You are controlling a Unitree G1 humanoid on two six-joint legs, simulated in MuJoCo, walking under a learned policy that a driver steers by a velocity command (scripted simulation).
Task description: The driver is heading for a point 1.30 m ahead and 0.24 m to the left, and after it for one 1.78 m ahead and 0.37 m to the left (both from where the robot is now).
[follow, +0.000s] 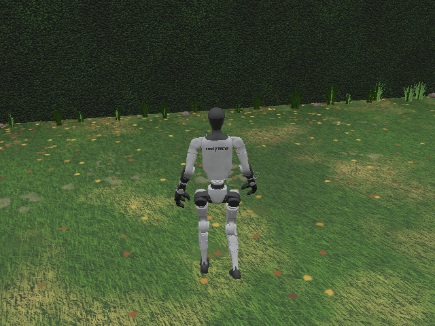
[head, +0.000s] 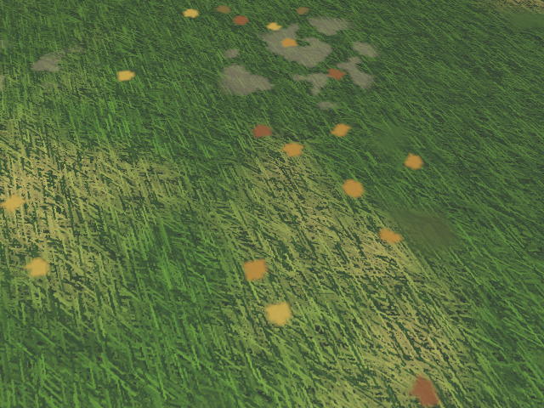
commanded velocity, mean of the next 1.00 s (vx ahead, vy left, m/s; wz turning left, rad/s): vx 0.50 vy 0.00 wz -0.04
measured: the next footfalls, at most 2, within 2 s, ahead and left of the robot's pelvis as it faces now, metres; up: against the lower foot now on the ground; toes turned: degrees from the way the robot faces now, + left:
right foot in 0.42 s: +0.39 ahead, -0.15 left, +0.00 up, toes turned -2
left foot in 0.94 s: +0.68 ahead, +0.10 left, +0.00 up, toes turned +1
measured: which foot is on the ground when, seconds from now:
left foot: down 0.00-0.42, up 0.44-0.92, down 0.94-1.00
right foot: up 0.00-0.40, down 0.42-0.96, up 0.98-1.00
